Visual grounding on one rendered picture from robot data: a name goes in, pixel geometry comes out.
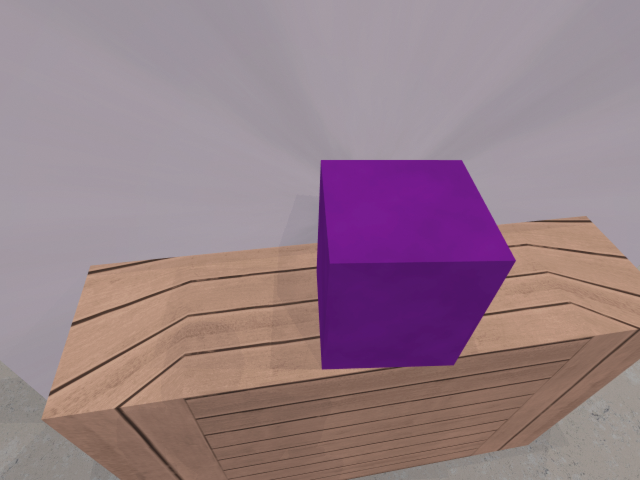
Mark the carton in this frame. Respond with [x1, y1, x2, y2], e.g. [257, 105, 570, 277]
[317, 160, 516, 369]

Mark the pedestal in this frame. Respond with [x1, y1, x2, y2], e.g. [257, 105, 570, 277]
[41, 216, 640, 480]

